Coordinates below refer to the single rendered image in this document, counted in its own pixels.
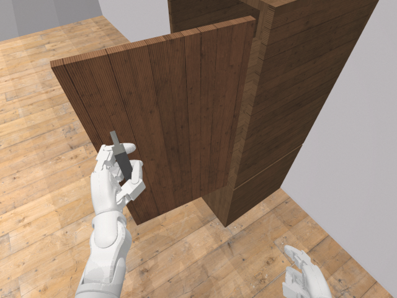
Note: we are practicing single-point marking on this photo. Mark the robot left forearm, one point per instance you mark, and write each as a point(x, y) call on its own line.
point(105, 269)

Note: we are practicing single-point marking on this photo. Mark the cupboard door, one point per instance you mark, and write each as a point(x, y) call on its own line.
point(177, 97)

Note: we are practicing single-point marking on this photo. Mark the robot right hand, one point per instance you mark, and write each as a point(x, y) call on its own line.
point(308, 284)

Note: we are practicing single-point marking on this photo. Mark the robot left hand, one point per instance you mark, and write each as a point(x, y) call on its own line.
point(106, 177)

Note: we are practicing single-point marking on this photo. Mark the handle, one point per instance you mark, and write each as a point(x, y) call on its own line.
point(121, 157)

